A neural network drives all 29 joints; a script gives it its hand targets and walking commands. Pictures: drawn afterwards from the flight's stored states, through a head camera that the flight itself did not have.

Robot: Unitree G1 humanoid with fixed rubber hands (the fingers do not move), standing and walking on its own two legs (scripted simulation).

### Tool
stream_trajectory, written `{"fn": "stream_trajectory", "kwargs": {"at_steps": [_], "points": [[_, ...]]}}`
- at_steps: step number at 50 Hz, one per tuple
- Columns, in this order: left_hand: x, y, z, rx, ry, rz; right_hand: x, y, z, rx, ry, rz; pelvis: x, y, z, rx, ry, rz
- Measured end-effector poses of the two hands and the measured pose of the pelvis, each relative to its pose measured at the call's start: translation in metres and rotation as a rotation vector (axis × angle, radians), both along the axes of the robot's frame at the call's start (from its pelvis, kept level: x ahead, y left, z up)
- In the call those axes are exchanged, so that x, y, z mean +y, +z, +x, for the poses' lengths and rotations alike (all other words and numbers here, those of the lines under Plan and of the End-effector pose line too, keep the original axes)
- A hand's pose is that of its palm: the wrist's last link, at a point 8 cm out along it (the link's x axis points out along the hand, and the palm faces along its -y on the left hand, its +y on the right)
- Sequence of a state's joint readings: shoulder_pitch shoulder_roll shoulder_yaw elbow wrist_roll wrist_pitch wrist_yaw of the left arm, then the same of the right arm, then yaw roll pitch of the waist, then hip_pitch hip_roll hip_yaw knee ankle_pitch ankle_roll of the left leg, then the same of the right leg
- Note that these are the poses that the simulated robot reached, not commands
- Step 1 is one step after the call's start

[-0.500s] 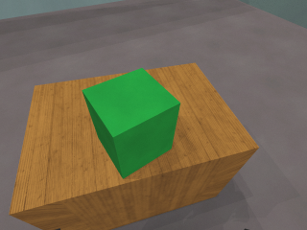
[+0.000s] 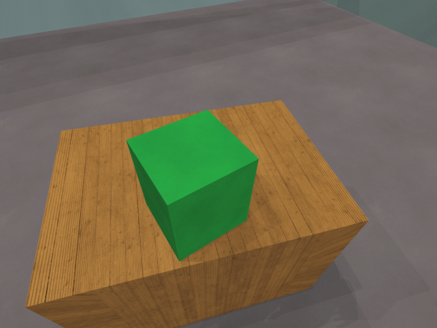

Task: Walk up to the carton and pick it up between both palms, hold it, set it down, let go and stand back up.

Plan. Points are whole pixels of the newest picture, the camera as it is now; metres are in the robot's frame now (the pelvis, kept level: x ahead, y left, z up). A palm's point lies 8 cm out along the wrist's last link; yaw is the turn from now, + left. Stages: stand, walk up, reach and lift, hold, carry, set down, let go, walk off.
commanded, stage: stand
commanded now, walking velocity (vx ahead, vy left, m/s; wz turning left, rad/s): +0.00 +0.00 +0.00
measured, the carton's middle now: (193, 185) +0.46 +0.06 -0.05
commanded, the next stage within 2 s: none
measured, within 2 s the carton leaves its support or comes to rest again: neither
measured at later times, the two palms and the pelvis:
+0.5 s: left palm out of the picture +0.08 +0.28 -0.12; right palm out of the picture +0.09 -0.28 -0.11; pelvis +0.01 +0.00 +0.01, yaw +0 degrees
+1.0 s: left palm out of the picture +0.08 +0.29 -0.11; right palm out of the picture +0.08 -0.28 -0.12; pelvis +0.01 +0.00 +0.01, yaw +0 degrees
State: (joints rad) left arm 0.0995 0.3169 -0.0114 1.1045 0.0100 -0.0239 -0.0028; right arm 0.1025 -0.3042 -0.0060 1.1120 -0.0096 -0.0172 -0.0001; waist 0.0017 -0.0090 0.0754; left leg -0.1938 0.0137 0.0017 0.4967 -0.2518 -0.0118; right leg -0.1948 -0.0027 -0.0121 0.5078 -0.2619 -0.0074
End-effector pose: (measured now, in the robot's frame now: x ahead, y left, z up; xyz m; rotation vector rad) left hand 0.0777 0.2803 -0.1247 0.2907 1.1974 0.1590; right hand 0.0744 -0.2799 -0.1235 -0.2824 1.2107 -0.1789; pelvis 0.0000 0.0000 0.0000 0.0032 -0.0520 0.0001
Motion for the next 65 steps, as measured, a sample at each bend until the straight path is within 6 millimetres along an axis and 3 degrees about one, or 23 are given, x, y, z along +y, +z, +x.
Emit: {"fn": "stream_trajectory", "kwargs": {"at_steps": [16, 40, 65], "points": [[0.002, 0.006, 0.000, 0.010, 0.017, 0.002, -0.001, 0.008, 0.015, -0.018, 0.004, 0.002, -0.001, 0.006, 0.005, 0.001, 0.000, -0.002], [0.006, 0.009, 0.009, 0.008, 0.019, 0.011, 0.000, 0.008, 0.004, 0.015, -0.010, -0.001, -0.001, 0.009, 0.010, 0.004, 0.003, -0.004], [0.000, 0.009, 0.006, 0.029, 0.023, 0.006, -0.004, 0.009, 0.018, 0.006, 0.002, 0.002, -0.003, 0.010, 0.016, 0.007, -0.001, -0.004]]}}
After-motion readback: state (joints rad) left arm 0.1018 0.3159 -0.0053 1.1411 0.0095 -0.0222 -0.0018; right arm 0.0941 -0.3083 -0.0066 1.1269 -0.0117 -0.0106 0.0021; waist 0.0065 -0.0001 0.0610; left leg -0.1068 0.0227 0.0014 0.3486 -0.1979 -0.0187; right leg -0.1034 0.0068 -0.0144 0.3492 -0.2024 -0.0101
